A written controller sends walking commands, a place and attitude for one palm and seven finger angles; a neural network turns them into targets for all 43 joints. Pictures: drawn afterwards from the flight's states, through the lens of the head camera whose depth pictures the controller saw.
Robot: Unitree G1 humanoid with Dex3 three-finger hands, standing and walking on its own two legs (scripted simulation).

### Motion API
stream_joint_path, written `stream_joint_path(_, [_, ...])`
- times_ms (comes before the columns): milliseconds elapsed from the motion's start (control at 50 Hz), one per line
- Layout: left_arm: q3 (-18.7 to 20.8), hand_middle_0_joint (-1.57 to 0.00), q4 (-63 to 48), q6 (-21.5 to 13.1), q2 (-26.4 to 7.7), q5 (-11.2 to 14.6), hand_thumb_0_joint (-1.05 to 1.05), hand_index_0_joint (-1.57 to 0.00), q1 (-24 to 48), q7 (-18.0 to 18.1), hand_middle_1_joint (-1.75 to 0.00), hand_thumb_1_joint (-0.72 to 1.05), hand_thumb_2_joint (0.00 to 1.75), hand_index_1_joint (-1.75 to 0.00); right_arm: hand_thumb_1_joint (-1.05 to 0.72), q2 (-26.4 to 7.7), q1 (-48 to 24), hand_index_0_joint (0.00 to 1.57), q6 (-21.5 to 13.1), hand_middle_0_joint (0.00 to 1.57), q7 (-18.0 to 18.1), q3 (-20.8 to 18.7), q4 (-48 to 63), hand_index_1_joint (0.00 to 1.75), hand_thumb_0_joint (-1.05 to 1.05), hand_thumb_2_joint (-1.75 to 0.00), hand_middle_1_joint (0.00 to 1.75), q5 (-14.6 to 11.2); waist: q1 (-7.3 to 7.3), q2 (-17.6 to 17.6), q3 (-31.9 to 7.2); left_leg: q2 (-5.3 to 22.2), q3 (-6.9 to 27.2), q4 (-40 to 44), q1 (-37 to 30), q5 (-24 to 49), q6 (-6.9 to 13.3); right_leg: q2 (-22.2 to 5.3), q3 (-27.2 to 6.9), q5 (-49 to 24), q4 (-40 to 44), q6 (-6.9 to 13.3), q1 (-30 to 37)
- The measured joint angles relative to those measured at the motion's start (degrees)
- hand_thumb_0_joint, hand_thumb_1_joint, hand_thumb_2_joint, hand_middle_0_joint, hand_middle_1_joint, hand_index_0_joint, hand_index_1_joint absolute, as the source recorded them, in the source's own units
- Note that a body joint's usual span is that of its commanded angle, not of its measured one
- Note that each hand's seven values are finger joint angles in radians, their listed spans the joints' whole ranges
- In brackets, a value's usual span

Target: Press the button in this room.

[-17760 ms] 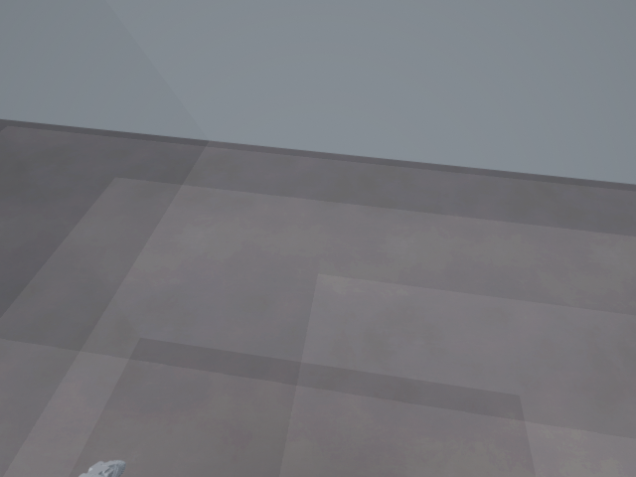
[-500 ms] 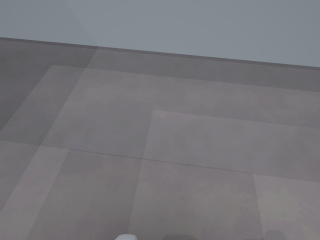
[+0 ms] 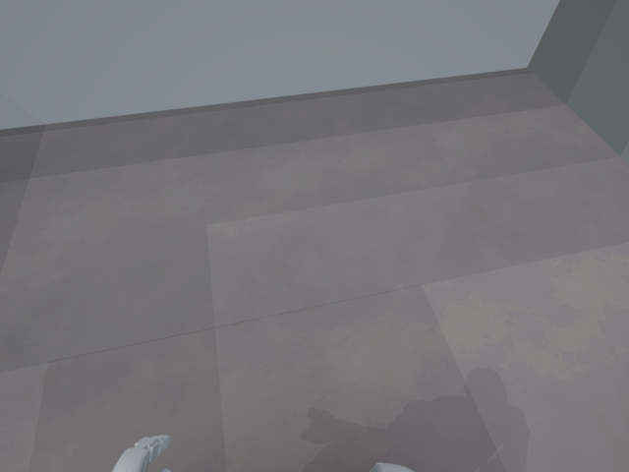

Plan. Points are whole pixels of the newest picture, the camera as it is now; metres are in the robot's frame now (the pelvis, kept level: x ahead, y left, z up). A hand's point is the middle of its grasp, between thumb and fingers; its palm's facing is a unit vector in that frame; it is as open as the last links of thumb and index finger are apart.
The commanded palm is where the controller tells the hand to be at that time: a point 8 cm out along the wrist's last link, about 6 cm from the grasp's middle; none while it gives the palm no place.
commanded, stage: turn or walk to find it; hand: left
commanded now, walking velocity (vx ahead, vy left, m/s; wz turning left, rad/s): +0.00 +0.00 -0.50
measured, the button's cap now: out of the picture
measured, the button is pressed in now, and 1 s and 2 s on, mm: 0 0 0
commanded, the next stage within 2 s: none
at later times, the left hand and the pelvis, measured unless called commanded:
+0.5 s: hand out of the picture +0.10 +0.20 -0.18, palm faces -0.16 -0.96 -0.21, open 7.4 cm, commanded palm none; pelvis +0.00 +0.01 -0.01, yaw -13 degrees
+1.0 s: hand (244, 439) +0.18 +0.11 -0.16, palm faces -0.49 -0.83 -0.26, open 7.4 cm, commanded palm none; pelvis -0.02 -0.01 -0.01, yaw -30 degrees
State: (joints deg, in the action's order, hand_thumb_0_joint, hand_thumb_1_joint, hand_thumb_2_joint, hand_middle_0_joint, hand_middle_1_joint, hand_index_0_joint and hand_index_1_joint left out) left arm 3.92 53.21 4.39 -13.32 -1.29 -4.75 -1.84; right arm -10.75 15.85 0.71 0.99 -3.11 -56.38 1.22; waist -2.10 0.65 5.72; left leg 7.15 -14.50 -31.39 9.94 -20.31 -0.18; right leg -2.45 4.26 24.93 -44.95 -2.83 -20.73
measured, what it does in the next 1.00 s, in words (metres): steps on the spot, turning right: right foot, then left foot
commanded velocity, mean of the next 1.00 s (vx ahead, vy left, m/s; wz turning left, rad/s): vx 0.00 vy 0.00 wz -0.50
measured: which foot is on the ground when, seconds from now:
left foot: down 0.00-0.06, up 0.08-0.48, down 0.50-0.98, up 1.00-1.00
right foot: up 0.00-0.04, down 0.06-0.50, up 0.52-0.96, down 0.98-1.00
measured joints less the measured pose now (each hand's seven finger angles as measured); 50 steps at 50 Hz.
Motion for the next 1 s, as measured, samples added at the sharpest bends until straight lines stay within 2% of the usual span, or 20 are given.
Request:
stream_joint_path(40, [-0.4,-0.20,-0.8,-1.0,0.4,0.0,0.00,-0.19,0.4,0.0,-0.30,0.91,0.90,-0.30,-0.90,-0.8,0.8,0.21,0.2,0.20,-0.2,-0.4,-0.3,0.30,0.00,-0.90,0.30,-0.2,-0.19,0.6,-0.3,1.1,-1.0,-3.5,1.1,-1.9,-1.0,0.5,1.1,-6.4,8.8,1.0,3.8])
stream_joint_path(60, [-0.6,-0.20,-1.1,-1.9,0.6,-0.2,0.00,-0.20,0.5,0.2,-0.30,0.91,0.90,-0.30,-0.90,-1.2,1.1,0.21,0.5,0.20,-0.3,-0.5,-0.4,0.30,0.00,-0.90,0.30,-0.4,-0.21,1.0,-0.3,1.9,-0.5,-7.5,2.8,-3.1,-1.6,0.8,1.2,-10.4,10.8,2.4,4.4])
stream_joint_path(80, [-0.9,-0.20,-1.1,-2.6,1.1,0.0,0.00,-0.20,0.8,0.5,-0.30,0.91,0.90,-0.30,-0.90,-1.9,0.7,0.21,1.2,0.20,-0.2,-0.6,-0.5,0.30,0.00,-0.90,0.30,-0.6,-0.48,2.1,0.3,2.2,2.2,-13.0,5.2,-6.5,-2.2,1.5,1.5,-9.6,9.3,3.5,4.0])
stream_joint_path(120, [-1.3,-0.20,-1.5,-3.2,1.9,0.4,0.00,-0.20,0.6,1.1,-0.30,0.91,0.90,-0.30,-0.91,-2.7,-0.3,0.21,2.8,0.20,0.4,-0.7,-0.8,0.30,0.01,-0.90,0.30,-0.8,-0.48,2.7,0.7,0.7,7.8,-23.7,10.1,-10.5,-2.8,2.2,1.0,-6.8,8.2,4.9,3.8])
stream_joint_path(180, [-1.4,-0.20,-1.4,-2.6,2.5,0.4,0.00,-0.20,-0.7,1.6,-0.30,0.91,0.90,-0.30,-0.91,-3.3,-2.3,0.20,3.6,0.20,0.4,-0.8,-0.3,0.30,0.01,-0.90,0.30,-0.5,0.13,2.3,0.6,-0.9,11.6,-32.1,15.3,-7.0,-3.5,2.9,-0.9,-7.8,11.2,5.1,4.8])
stream_joint_path(260, [-1.6,-0.20,-0.5,-2.3,2.6,0.3,0.00,-0.20,-2.7,1.5,-0.30,0.91,0.90,-0.30,-0.91,-3.5,-4.3,0.20,2.9,0.19,0.1,-0.7,1.4,0.30,0.01,-0.90,0.30,-0.3,0.64,1.4,-0.1,-1.4,13.4,-32.1,18.2,-2.3,-4.5,3.5,-2.9,-10.4,14.9,5.4,5.7])
stream_joint_path(360, [-1.3,-0.20,0.3,-2.3,2.2,0.0,0.00,-0.20,-5.2,1.3,-0.30,0.91,0.90,-0.30,-0.91,-3.5,-6.7,0.20,2.6,0.19,0.1,-0.5,2.9,0.30,0.01,-0.90,0.30,-0.4,2.12,0.4,-0.8,-2.5,14.1,-26.4,17.2,-1.9,-4.7,4.4,-5.4,-11.6,16.1,5.0,5.3])
stream_joint_path(440, [-0.7,-0.20,0.8,-1.9,1.2,-0.3,0.00,-0.20,-6.7,1.3,-0.30,0.91,0.90,-0.30,-0.91,-3.0,-8.3,0.20,2.0,0.19,0.3,-0.1,3.9,0.30,0.01,-0.90,0.30,-0.9,3.42,-0.7,-1.3,-4.0,13.6,-16.8,13.1,-3.2,-4.1,5.1,-7.4,-11.8,15.4,4.1,3.9])
stream_joint_path(500, [-0.1,-0.20,1.2,-1.2,0.1,0.0,0.00,-0.20,-7.5,1.5,-0.30,0.91,0.90,-0.30,-0.91,-2.4,-8.6,0.20,0.7,0.19,0.5,0.5,4.9,0.30,0.00,-0.90,0.30,-1.2,3.84,-1.6,-1.9,-5.1,12.7,-3.7,7.3,1.5,-2.6,5.7,-8.8,-10.9,12.7,2.8,1.9])
stream_joint_path(520, [0.2,-0.20,1.4,-0.9,-0.6,0.3,0.00,-0.20,-7.5,1.5,-0.30,0.91,0.90,-0.30,-0.91,-1.8,-8.7,0.20,0.2,0.19,0.6,0.7,5.0,0.30,0.00,-0.90,0.30,-1.1,3.91,-2.7,-1.8,-5.6,11.9,-2.6,6.8,2.3,-0.5,5.6,-9.7,-9.1,10.3,2.8,0.8])
stream_joint_path(560, [0.6,-0.20,1.8,-0.1,-1.4,0.1,0.00,-0.20,-7.5,1.5,-0.30,0.91,0.90,-0.30,-0.91,-1.0,-8.4,0.20,-0.1,0.20,0.5,1.4,5.3,0.30,0.00,-0.90,0.30,-0.8,4.35,-3.6,-1.6,-5.2,10.3,-3.0,6.4,2.1,1.4,5.9,-9.2,-0.5,0.2,1.9,-2.6])
stream_joint_path(600, [1.1,-0.20,2.1,0.2,-1.8,-0.2,0.01,-0.20,-7.5,1.1,-0.30,0.91,0.90,-0.30,-0.91,-0.4,-7.7,0.20,-0.1,0.20,0.5,1.8,5.4,0.30,0.00,-0.90,0.30,-0.4,4.17,-3.2,-1.6,-4.3,9.3,-1.5,5.2,2.4,1.8,5.7,-7.5,1.8,-10.6,1.0,-5.7])
stream_joint_path(640, [1.5,-0.20,2.0,0.1,-2.2,-0.3,0.01,-0.20,-7.5,0.6,-0.30,0.91,0.90,-0.30,-0.91,0.2,-6.9,0.21,-0.1,0.20,0.5,1.9,5.2,0.30,0.00,-0.90,0.30,-0.2,4.15,-3.0,-1.5,-3.8,8.3,0.8,3.8,3.5,1.8,4.5,-6.2,0.2,-18.1,0.1,-7.7])
stream_joint_path(700, [1.8,-0.20,1.7,-0.1,-2.4,-0.2,0.01,-0.20,-7.4,0.3,-0.30,0.91,0.90,-0.30,-0.90,0.8,-5.6,0.21,-0.3,0.20,0.6,1.8,4.6,0.30,0.00,-0.90,0.30,-0.3,4.02,-2.7,-1.6,-3.2,6.6,3.3,2.3,4.6,1.9,2.5,-5.1,-1.7,-21.8,-1.1,-8.3])
stream_joint_path(800, [1.6,-0.20,1.6,0.4,-1.8,0.0,0.00,-0.19,-6.2,0.3,-0.30,0.91,0.90,-0.30,-0.90,1.3,-3.6,0.21,-0.5,0.20,0.4,1.2,3.3,0.30,0.00,-0.90,0.30,-0.4,3.09,-2.0,-1.4,-2.0,3.4,4.0,1.3,4.6,1.6,0.0,-3.8,-0.8,-17.7,-1.9,-6.2])
stream_joint_path(880, [1.0,-0.20,1.2,0.4,-0.7,0.0,0.00,-0.19,-4.2,0.2,-0.30,0.92,0.90,-0.30,-0.90,0.7,-2.3,0.21,-0.2,0.20,0.0,0.3,1.9,0.30,0.00,-0.90,0.30,-0.1,1.72,-0.9,-0.9,-0.4,0.8,2.2,1.4,3.6,0.7,-0.8,-1.5,1.2,-8.1,-1.3,-2.7])
stream_joint_path(920, [0.6,-0.20,0.8,0.0,-0.1,0.0,0.01,-0.19,-3.1,0.2,-0.30,0.92,0.90,-0.30,-0.90,0.0,-1.7,0.21,0.0,0.20,-0.2,-0.1,1.2,0.30,0.00,-0.90,0.30,0.0,0.94,-0.1,-0.6,0.7,-0.4,0.5,1.9,2.7,-0.1,-0.5,-0.4,1.1,-2.2,-0.5,-0.4])
stream_joint_path(960, [0.2,-0.20,0.0,-0.8,0.3,0.0,0.00,-0.19,-2.2,0.2,-0.30,0.91,0.90,-0.30,-0.90,-0.9,-0.9,0.21,0.3,0.20,-0.3,-0.6,0.6,0.30,0.00,-0.90,0.30,-0.1,0.48,0.7,-0.7,1.9,-1.4,-2.6,2.9,1.3,-1.1,0.1,0.8,-3.9,6.2,0.5,3.0])
stream_joint_path(980, [-0.1,-0.20,-0.5,-1.5,0.4,-0.1,0.00,-0.19,-2.0,0.3,-0.30,0.91,0.90,-0.30,-0.90,-1.4,-0.2,0.21,0.5,0.20,-0.4,-0.8,0.5,0.30,0.00,-0.90,0.30,-0.3,0.39,0.9,-0.9,2.6,-1.5,-5.4,4.0,0.1,-1.7,0.4,1.0,-8.0,10.1,2.1,4.5])
stream_joint_path(1000, [-0.3,-0.20,-0.7,-2.3,0.9,-0.1,0.00,-0.19,-1.4,0.6,-0.30,0.91,0.90,-0.30,-0.90,-2.1,-0.3,0.21,1.1,0.20,-0.4,-1.0,0.2,0.30,0.00,-0.90,0.30,-0.4,0.17,2.0,-0.5,3.1,0.4,-10.0,6.0,-3.7,-2.4,1.2,1.2,-8.3,9.4,3.7,4.0])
